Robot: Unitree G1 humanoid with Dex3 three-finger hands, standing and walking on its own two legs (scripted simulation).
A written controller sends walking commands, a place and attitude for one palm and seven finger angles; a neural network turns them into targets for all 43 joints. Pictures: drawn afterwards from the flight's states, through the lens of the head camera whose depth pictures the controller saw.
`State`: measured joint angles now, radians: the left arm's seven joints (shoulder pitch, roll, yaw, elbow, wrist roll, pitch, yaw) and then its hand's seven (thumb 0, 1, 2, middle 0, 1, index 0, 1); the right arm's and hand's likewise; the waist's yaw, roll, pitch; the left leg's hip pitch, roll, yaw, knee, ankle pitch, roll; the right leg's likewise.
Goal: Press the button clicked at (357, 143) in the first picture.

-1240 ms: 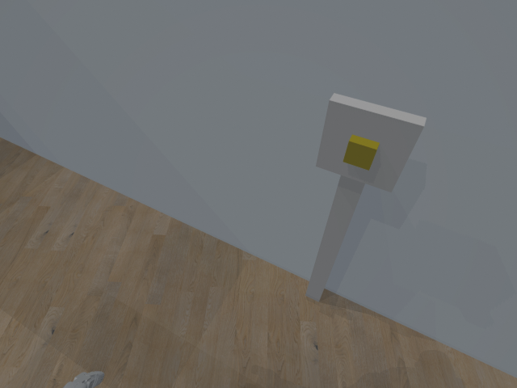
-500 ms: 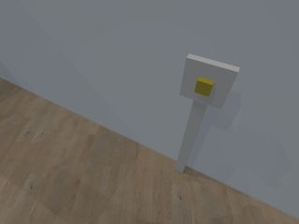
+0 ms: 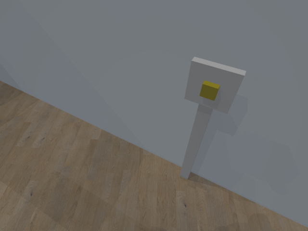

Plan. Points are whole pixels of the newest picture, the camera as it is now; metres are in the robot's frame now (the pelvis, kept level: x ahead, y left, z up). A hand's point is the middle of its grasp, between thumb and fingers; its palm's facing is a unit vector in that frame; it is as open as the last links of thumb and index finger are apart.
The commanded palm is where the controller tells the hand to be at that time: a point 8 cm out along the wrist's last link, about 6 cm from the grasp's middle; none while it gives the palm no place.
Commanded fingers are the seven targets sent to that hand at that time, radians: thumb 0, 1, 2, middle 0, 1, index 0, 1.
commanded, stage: look at it before walking up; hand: left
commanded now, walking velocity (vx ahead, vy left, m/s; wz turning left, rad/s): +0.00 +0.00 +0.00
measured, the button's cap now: (209, 90) +0.58 -0.16 +0.04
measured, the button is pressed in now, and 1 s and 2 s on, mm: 0 0 0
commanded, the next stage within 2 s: shuffle to correct the standing spot in 0.20 s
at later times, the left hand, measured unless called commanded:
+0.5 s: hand out of the picture +0.06 +0.22 -0.17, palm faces -0.06 -0.95 -0.30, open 7.4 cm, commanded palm none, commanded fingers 0.00 0.90 0.90 -0.20 -0.30 -0.20 -0.30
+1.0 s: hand out of the picture +0.08 +0.08 -0.19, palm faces -0.16 -0.98 -0.16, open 7.4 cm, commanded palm none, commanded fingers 0.00 0.90 0.90 -0.20 -0.30 -0.20 -0.30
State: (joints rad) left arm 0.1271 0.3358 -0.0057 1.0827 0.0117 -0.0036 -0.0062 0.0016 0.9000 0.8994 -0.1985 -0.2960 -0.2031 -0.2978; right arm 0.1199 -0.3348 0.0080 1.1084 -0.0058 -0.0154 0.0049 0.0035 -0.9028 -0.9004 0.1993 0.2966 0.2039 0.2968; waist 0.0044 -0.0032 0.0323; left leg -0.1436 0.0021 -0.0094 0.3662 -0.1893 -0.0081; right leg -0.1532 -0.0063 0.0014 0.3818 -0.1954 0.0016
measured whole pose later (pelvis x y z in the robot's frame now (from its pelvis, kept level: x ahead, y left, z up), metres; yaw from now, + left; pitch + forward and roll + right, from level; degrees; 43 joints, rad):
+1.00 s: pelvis +0.03 -0.09 -0.01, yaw -14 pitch +1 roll -2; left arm 0.31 0.19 0.05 0.98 0.03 0.03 -0.01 0.00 0.90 0.90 -0.20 -0.30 -0.20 -0.30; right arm 0.19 -0.19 -0.05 1.00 -0.01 0.02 -0.03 0.00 -0.91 -0.90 0.20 0.30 0.20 0.30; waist 0.04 -0.02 0.02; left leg -0.42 0.07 0.07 0.87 -0.44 -0.03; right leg -0.22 0.15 -0.02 0.42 -0.22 -0.12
